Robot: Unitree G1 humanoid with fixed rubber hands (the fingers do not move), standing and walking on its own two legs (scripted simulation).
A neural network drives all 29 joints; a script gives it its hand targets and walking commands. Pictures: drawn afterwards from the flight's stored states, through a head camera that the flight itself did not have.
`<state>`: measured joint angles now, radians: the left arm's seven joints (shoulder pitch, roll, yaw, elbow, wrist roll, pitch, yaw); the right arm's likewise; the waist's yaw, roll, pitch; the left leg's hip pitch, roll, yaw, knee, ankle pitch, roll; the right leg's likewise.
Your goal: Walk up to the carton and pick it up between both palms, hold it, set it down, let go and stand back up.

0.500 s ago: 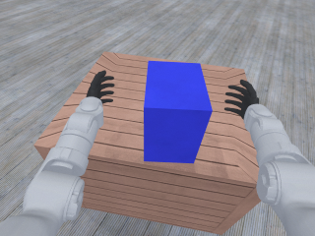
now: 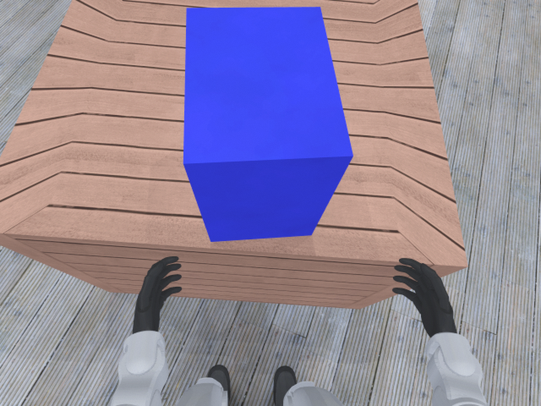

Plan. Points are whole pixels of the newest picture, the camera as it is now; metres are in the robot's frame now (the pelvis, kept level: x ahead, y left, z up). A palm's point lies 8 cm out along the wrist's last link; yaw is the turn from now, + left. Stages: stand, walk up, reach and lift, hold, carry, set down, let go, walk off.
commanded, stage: set down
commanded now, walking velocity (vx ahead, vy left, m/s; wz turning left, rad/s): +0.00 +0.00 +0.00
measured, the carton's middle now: (258, 139) +0.50 +0.03 +0.00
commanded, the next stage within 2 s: let go in 1.98 s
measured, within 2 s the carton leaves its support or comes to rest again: neither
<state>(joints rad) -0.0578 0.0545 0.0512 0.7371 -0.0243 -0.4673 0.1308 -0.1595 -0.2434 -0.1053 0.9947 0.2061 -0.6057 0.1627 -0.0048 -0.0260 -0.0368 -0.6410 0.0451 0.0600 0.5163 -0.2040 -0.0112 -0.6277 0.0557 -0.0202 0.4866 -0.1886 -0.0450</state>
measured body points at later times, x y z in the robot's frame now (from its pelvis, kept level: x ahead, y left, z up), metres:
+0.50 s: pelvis +0.03 -0.02 +0.00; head +0.25 +0.01 +0.39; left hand +0.25 +0.21 -0.09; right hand +0.20 -0.25 -0.08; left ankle +0.01 +0.12 -0.73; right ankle +0.01 -0.09 -0.72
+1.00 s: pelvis +0.03 +0.01 +0.01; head +0.03 +0.03 +0.46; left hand +0.20 +0.22 -0.08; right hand +0.18 -0.22 -0.07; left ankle +0.01 +0.14 -0.73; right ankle +0.01 -0.09 -0.73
